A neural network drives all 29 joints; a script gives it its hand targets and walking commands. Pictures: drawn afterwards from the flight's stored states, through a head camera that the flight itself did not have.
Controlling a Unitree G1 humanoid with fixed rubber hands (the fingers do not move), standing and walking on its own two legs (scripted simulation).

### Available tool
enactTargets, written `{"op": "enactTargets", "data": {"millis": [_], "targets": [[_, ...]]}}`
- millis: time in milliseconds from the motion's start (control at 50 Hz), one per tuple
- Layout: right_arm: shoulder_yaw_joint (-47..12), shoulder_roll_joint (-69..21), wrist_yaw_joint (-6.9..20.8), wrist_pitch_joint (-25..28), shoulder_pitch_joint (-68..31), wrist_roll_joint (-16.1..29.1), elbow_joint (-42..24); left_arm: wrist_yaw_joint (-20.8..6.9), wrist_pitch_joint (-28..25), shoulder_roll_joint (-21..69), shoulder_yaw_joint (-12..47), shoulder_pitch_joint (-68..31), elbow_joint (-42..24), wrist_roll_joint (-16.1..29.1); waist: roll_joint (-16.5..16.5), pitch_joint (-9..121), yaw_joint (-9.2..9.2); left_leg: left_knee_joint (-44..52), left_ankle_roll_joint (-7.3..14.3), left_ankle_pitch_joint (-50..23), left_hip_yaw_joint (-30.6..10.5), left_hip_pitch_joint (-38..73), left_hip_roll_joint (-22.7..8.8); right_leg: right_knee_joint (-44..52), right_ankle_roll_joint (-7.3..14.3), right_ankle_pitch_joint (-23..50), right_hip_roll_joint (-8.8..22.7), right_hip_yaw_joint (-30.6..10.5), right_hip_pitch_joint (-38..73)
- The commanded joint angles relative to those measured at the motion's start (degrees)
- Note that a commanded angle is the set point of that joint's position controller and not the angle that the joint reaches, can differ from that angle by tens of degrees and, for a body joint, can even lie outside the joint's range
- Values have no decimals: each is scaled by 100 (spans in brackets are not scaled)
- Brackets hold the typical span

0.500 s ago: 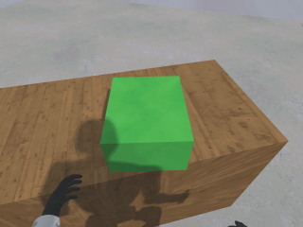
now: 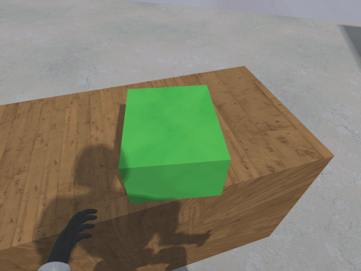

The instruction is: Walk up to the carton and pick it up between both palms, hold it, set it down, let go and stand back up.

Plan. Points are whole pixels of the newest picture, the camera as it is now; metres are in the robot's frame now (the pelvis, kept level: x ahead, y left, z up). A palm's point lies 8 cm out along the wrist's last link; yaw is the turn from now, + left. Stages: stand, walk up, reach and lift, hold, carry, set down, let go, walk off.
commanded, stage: stand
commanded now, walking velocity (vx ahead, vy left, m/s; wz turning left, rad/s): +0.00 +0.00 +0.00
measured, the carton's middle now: (171, 139) +0.48 +0.04 +0.01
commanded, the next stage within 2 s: none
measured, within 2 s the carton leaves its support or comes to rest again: neither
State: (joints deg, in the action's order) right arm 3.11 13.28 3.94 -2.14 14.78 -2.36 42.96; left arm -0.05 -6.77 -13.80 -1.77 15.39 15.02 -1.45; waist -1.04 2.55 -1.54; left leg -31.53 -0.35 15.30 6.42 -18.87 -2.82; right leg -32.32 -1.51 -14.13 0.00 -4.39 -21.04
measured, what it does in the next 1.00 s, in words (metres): stands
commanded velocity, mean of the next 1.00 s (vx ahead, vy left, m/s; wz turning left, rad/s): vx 0.00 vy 0.00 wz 0.00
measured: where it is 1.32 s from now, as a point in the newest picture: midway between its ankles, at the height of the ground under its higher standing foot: outside the picture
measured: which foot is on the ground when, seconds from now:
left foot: down 0.00-1.00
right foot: down 0.00-1.00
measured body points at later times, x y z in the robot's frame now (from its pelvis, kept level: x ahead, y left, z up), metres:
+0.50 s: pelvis -0.01 +0.01 +0.00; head +0.00 +0.00 +0.45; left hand +0.20 +0.24 -0.01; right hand +0.11 -0.24 -0.13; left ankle +0.01 +0.12 -0.73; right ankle +0.03 -0.13 -0.73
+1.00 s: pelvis -0.01 +0.01 +0.00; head +0.00 +0.01 +0.45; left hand +0.20 +0.24 -0.01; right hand +0.11 -0.23 -0.12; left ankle +0.01 +0.12 -0.73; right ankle +0.03 -0.13 -0.73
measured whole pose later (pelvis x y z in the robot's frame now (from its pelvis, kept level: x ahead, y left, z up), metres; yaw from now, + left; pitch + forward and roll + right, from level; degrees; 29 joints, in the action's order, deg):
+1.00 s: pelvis -0.01 +0.01 +0.00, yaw +0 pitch +2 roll +0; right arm 3.1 13.1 3.8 -2.8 13.7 -2.1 41.7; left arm -0.5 -6.4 -13.5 -0.9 14.1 13.5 -1.1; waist -0.4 1.1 -1.2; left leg -33.8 0.8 15.7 6.5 -20.2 -2.1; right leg -33.0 -2.6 -13.7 0.7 -4.7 -21.6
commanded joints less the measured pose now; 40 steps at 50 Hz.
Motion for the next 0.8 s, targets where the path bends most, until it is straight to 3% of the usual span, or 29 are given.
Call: {"op": "enactTargets", "data": {"millis": [0, 780], "targets": [[229, 732, -28, 120, -45, 9, -495, 0, 506, -545, -86, 170, 477, -98, 884, -347, 178, 659, 11, 730, -712, 346, -365, 884, 95, -450, 231, -486, -696], [212, 669, -39, 76, -182, 27, -626, -11, 593, -524, -61, 42, 450, -73, 859, -414, 202, 602, 21, 971, -711, 148, -294, 825, 91, -684, 225, -441, -636]]}}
